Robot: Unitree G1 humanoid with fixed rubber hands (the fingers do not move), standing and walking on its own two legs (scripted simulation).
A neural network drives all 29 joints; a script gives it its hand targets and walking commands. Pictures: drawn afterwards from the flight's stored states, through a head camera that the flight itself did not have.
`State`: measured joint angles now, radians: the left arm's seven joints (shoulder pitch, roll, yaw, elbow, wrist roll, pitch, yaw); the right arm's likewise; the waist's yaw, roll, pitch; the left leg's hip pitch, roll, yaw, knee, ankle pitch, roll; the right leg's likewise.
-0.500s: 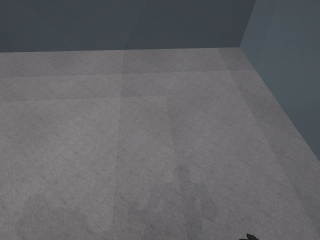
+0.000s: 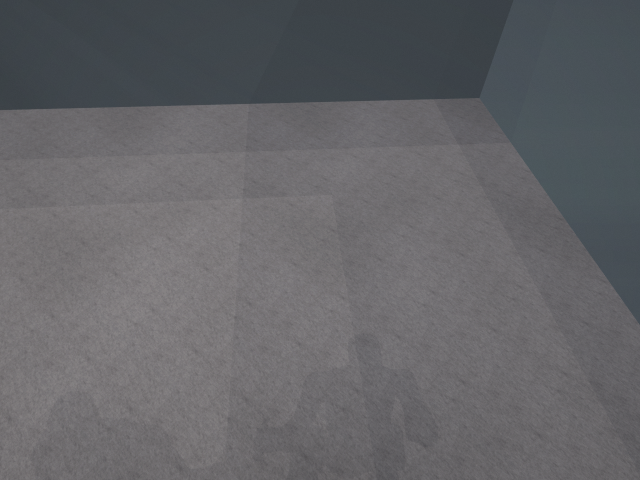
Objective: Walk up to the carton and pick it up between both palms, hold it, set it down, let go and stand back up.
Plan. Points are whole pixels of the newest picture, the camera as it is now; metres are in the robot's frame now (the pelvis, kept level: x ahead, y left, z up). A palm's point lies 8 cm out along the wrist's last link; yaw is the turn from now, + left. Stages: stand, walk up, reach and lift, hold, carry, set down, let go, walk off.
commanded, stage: stand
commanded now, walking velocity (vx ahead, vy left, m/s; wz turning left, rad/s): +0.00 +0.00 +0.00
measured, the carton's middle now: out of the picture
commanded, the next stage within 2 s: walk up in 0.36 s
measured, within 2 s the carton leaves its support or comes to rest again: neither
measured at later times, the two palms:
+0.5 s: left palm out of the picture +0.02 +0.24 -0.13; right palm out of the picture +0.04 -0.25 -0.12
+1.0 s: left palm out of the picture +0.01 +0.34 -0.14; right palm out of the picture +0.12 -0.21 -0.13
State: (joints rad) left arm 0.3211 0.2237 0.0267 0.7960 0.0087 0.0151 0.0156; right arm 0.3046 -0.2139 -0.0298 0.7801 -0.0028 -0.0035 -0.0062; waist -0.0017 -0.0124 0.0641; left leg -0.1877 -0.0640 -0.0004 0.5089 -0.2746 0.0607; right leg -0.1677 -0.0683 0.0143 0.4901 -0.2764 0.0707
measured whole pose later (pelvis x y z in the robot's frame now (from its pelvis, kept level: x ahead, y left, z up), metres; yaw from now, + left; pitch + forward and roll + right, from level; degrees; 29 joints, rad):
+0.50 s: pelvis +0.00 +0.00 +0.00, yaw +1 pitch -3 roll +0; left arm 0.32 0.21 0.01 0.93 0.01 0.02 0.03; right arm 0.30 -0.21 -0.02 0.92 0.00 0.00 -0.02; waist -0.01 -0.01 0.06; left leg -0.16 -0.07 -0.01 0.46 -0.25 0.06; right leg -0.14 -0.07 0.00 0.45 -0.26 0.07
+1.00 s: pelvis -0.04 +0.04 -0.03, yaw +23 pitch -3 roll +1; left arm 0.10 0.32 0.06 0.80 -0.01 0.00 0.04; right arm 0.24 -0.28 -0.03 0.79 -0.06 0.09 0.06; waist -0.08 -0.08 0.13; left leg -0.44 -0.07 -0.10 0.72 -0.22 -0.01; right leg -0.42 -0.03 -0.03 0.96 -0.51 -0.01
